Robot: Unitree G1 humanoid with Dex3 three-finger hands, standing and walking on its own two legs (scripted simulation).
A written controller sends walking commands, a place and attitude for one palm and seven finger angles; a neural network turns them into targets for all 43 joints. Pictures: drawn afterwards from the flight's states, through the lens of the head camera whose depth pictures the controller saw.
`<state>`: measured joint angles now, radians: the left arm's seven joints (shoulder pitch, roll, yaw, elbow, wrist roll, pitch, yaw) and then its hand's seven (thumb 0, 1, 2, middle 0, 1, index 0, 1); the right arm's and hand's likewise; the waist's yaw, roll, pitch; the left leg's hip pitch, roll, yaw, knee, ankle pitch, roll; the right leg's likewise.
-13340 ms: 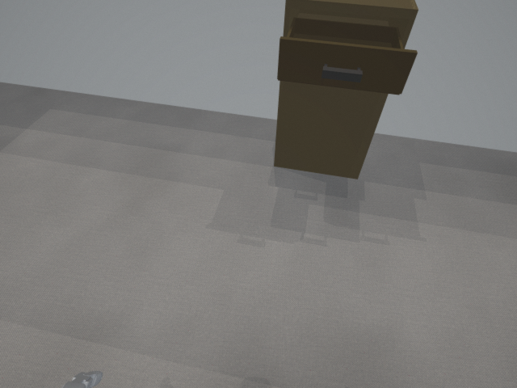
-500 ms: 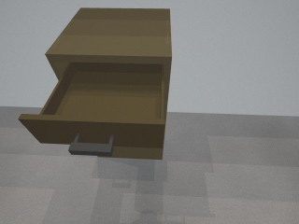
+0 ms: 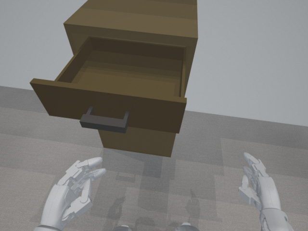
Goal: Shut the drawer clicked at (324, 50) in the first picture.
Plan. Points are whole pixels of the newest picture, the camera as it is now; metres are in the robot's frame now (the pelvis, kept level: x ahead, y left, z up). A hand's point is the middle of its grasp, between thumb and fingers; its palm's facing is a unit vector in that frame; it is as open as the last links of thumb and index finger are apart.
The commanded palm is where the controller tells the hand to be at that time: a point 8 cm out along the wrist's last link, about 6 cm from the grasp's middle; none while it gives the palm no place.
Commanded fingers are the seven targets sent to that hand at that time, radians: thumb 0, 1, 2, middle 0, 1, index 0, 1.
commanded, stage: raise the hand and make a fist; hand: left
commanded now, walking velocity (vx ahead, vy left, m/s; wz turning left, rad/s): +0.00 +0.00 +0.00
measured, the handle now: (106, 117) +0.40 +0.17 +0.06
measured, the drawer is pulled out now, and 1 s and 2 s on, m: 0.28 0.28 0.28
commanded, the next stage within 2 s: bring the fist close to the handle in 1.50 s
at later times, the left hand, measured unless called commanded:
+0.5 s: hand (88, 179) +0.21 +0.16 +0.09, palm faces -0.03 -1.00 -0.06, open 3.6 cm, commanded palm +0.17 +0.20 +0.10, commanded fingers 0.00 0.90 0.90 -1.12 -1.30 -1.12 -1.30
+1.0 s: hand (87, 164) +0.22 +0.15 +0.14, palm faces -0.02 -1.00 -0.07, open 3.2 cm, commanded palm +0.18 +0.20 +0.15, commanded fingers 0.00 0.90 0.90 -1.40 -1.60 -1.40 -1.60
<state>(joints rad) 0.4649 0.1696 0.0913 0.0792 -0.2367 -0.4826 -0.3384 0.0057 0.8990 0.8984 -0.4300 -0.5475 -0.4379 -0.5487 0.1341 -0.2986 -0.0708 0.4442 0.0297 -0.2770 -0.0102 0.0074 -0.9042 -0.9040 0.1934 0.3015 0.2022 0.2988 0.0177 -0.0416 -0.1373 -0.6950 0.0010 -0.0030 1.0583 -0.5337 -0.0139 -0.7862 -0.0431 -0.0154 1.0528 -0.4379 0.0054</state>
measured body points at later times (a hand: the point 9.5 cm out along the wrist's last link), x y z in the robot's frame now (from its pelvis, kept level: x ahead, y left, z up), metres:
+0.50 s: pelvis +0.01 +0.02 +0.01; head +0.05 +0.01 +0.46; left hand +0.21 +0.21 +0.10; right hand +0.16 -0.22 -0.07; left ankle +0.00 +0.13 -0.67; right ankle +0.05 -0.12 -0.67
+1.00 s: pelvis +0.04 +0.01 +0.03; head +0.05 +0.00 +0.48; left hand +0.22 +0.21 +0.14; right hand +0.25 -0.19 -0.02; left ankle +0.00 +0.13 -0.67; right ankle +0.05 -0.12 -0.67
